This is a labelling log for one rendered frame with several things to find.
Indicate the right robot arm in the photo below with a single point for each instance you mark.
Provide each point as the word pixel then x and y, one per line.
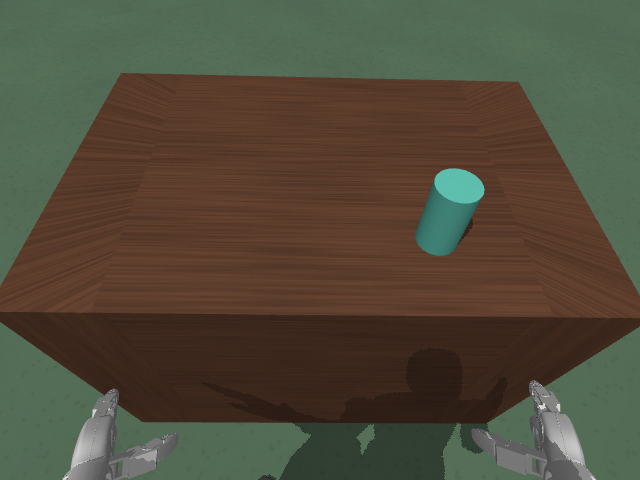
pixel 566 470

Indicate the right robot hand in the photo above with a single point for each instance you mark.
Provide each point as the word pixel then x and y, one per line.
pixel 554 433

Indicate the left robot arm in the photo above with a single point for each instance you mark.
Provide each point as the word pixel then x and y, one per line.
pixel 91 470

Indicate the left robot hand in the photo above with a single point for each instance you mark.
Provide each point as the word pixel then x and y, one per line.
pixel 96 442

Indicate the can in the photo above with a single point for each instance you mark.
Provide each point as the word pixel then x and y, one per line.
pixel 452 201

